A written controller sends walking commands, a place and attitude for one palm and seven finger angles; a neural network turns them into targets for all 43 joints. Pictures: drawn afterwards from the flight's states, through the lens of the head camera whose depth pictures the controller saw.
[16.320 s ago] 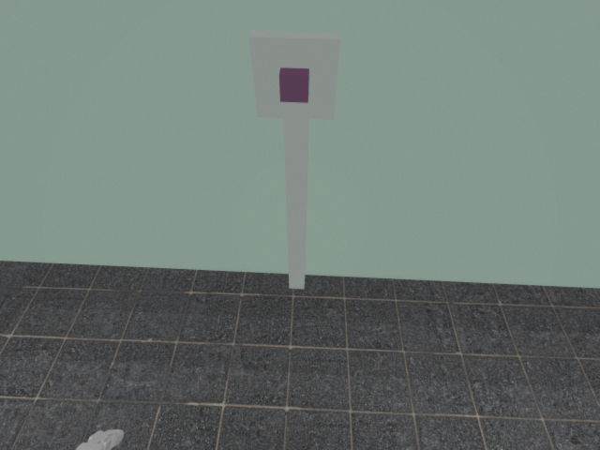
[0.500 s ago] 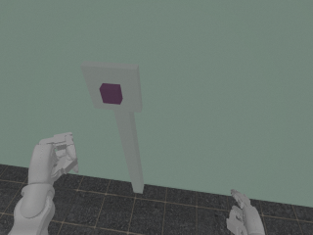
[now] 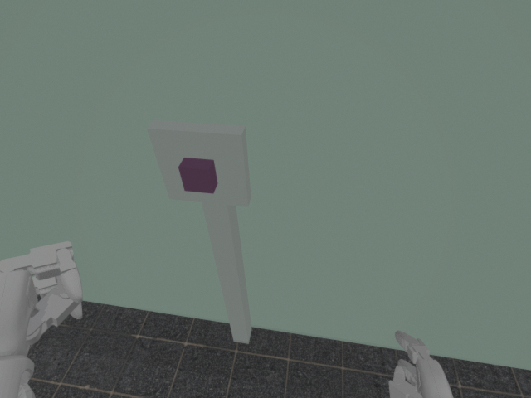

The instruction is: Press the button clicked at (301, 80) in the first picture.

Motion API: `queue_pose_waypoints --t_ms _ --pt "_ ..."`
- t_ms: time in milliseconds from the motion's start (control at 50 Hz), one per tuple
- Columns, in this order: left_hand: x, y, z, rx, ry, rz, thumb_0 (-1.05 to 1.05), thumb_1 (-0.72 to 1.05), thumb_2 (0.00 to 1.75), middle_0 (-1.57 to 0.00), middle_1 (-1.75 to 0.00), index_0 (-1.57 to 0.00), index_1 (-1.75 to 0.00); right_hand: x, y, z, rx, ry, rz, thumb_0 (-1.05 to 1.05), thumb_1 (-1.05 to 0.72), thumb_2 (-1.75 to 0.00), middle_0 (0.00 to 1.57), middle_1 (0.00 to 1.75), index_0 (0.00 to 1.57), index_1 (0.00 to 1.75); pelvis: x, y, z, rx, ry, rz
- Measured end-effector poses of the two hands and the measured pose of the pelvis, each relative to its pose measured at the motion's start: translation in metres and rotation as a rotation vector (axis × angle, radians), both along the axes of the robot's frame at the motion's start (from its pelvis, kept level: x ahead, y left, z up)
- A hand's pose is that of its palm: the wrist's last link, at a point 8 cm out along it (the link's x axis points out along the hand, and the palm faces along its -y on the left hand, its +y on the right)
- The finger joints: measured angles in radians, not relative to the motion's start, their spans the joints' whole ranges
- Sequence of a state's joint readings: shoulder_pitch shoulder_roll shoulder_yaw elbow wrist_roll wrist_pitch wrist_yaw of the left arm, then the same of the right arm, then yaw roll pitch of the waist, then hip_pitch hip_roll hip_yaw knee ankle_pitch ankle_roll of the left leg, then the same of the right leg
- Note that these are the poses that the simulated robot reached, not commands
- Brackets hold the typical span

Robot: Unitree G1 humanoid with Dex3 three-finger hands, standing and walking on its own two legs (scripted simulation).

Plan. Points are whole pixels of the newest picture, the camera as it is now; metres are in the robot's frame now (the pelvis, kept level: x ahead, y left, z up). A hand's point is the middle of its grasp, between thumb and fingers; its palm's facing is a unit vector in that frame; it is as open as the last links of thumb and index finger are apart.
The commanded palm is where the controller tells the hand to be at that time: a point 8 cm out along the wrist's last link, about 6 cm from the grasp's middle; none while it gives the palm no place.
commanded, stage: draw the hand back to the body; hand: left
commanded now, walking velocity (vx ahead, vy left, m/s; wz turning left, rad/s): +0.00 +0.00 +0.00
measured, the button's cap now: (199, 174) +0.47 +0.19 +0.10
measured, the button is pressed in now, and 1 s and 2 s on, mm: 0 0 0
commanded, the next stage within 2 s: step back with the hand held close in 0.24 s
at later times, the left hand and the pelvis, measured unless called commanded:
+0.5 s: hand (67, 290) +0.18 +0.25 +0.16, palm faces +0.41 -0.81 -0.42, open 3.1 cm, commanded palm +0.12 +0.28 +0.17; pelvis -0.01 +0.00 +0.00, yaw +0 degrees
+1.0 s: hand (18, 360) +0.11 +0.27 +0.15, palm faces +0.35 -0.81 -0.47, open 3.1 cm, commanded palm +0.05 +0.31 +0.17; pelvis -0.08 +0.03 -0.01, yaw +0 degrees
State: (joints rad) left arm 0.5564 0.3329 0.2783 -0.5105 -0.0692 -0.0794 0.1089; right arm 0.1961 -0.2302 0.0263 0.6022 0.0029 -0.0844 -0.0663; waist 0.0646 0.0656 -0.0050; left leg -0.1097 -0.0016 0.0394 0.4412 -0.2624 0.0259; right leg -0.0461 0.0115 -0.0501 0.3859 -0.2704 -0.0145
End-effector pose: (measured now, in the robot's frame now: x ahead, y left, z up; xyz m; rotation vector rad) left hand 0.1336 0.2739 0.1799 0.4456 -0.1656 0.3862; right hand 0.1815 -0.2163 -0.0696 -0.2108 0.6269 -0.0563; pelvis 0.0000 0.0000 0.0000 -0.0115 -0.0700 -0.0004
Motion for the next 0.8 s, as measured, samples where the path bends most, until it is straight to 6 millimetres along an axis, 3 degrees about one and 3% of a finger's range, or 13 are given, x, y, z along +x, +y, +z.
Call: queue_pose_waypoints --t_ms 220,380,440,640,800 --pt "-0.003 0.002 -0.011 -0.040 0.021 0.030 0.01 0.89 0.90 -1.30 -1.50 -1.31 -1.50 0.001 0.006 -0.001 -0.004 0.009 0.022 0.01 -0.91 -0.90 0.20 0.30 0.20 0.30 -0.004 -0.001 0.000 0.000 0.000 0.007" --pt "-0.003 0.000 -0.002 -0.014 -0.011 0.011 0.01 0.89 0.90 -1.30 -1.50 -1.31 -1.50 -0.007 0.005 -0.002 -0.002 0.013 0.011 0.01 -0.90 -0.90 0.20 0.30 0.20 0.30 -0.004 -0.001 0.000 -0.001 -0.005 0.004" --pt "0.000 0.008 0.003 0.023 -0.024 0.020 0.01 0.89 0.90 -1.31 -1.50 -1.31 -1.50 -0.011 0.002 -0.003 0.000 0.036 0.003 0.01 -0.90 -0.90 0.20 0.30 0.20 0.30 -0.007 -0.001 0.000 -0.008 0.013 0.008" --pt "0.004 0.007 -0.022 0.022 0.120 -0.070 0.01 0.89 0.90 -1.30 -1.50 -1.31 -1.50 -0.039 -0.016 -0.007 -0.049 0.143 -0.104 0.01 -0.91 -0.90 0.20 0.30 0.20 0.30 -0.022 0.010 0.000 -0.012 0.085 -0.009" --pt "-0.017 0.023 -0.005 0.108 0.044 -0.096 0.01 0.89 0.90 -1.30 -1.50 -1.31 -1.50 -0.061 -0.012 0.000 -0.077 0.135 -0.139 0.01 -0.91 -0.90 0.20 0.30 0.20 0.30 -0.042 0.019 -0.004 -0.013 0.089 -0.012"
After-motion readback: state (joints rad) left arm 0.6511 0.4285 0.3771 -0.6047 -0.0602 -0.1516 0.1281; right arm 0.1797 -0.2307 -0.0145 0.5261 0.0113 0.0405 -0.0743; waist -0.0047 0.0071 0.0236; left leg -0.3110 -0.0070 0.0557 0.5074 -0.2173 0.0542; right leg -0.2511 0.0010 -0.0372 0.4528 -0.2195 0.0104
